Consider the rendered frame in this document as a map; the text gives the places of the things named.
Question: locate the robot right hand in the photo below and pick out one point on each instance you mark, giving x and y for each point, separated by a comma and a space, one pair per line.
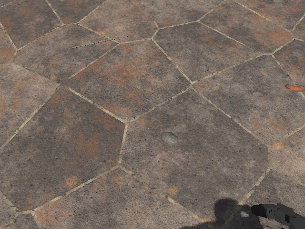
280, 213

